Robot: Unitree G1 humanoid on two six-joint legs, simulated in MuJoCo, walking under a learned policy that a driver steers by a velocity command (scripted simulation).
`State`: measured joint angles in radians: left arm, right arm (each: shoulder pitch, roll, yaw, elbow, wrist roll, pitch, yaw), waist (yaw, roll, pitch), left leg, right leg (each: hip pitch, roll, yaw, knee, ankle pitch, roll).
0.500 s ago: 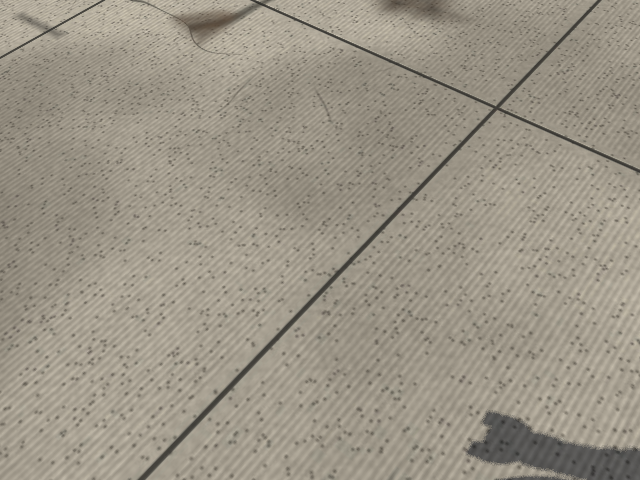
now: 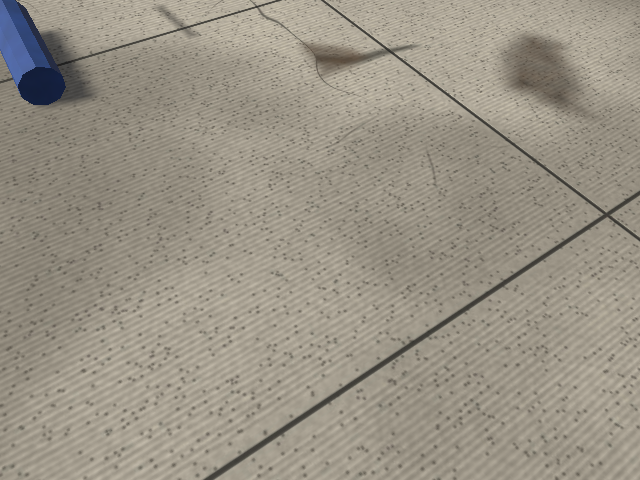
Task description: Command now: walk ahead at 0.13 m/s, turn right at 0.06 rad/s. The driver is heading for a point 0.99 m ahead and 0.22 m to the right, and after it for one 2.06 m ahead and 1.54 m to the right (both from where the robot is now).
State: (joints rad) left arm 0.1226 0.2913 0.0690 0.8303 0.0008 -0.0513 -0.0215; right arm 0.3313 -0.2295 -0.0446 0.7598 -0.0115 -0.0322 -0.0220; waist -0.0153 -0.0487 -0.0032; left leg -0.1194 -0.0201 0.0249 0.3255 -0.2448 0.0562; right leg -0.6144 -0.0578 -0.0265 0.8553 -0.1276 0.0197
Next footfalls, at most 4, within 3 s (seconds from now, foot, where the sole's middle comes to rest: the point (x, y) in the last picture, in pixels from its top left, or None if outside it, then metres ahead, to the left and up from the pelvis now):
0.20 right None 0.17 -0.12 -0.79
0.62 left None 0.20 0.11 -0.79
0.98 right None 0.06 -0.11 -0.79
1.36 left None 0.41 0.03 -0.79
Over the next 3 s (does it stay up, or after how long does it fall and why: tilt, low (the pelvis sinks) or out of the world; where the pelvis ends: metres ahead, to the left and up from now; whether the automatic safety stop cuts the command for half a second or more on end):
stays up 1.07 -0.30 -0.03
